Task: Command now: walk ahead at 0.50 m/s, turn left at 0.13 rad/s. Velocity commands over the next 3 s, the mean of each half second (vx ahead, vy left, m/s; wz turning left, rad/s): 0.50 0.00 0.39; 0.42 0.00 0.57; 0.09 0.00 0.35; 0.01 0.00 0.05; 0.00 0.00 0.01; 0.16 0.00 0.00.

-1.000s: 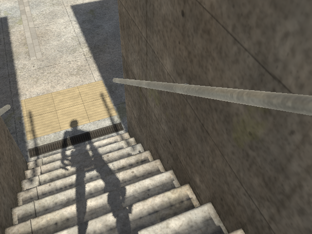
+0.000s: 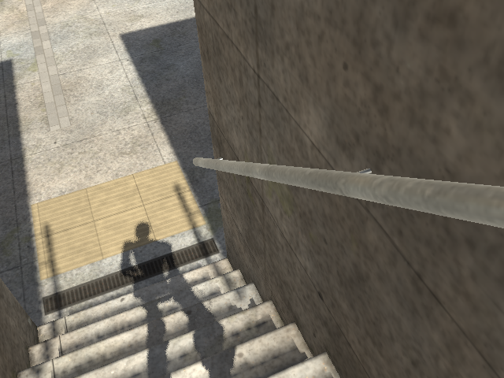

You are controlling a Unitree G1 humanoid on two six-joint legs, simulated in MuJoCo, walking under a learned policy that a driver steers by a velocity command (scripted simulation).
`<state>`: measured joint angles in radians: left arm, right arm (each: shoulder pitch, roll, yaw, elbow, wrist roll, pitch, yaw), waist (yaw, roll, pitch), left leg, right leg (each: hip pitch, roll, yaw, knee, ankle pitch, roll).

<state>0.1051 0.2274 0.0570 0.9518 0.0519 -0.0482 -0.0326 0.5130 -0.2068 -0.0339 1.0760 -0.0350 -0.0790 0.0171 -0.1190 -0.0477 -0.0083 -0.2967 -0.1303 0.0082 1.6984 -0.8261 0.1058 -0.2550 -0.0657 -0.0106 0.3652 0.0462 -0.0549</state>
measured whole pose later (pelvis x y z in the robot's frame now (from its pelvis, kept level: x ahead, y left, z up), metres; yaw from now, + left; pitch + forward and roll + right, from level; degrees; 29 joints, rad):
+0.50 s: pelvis +0.25 +0.01 -0.18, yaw +13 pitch +1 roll -5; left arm 0.52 0.12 -0.02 1.08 0.10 -0.08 -0.02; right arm 0.22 -0.30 -0.04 0.95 -0.06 -0.07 0.05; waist 0.04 0.08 -0.03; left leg -0.38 0.06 0.04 0.51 0.11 0.02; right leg -0.27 -0.03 -0.28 1.45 -0.91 -0.03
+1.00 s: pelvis +0.50 +0.05 -0.42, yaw +31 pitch +2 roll +0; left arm 0.37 0.25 0.02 0.88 0.06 -0.06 -0.07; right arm 0.36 -0.25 0.03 0.75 -0.03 -0.01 0.09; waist -0.03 0.00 -0.08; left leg -0.84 -0.07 -0.02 2.00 -0.73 -0.03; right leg -0.31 -0.01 -0.12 0.57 -0.28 -0.04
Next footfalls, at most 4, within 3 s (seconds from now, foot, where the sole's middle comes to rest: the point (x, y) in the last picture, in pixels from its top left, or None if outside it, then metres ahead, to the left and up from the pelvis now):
0.52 left None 0.32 0.10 -0.99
0.88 right None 0.65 -0.01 -1.19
1.20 left None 0.53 0.21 -1.19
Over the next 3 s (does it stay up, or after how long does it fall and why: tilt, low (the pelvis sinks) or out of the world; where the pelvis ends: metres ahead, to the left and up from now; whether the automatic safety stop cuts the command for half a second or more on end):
stays up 0.60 0.12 -0.45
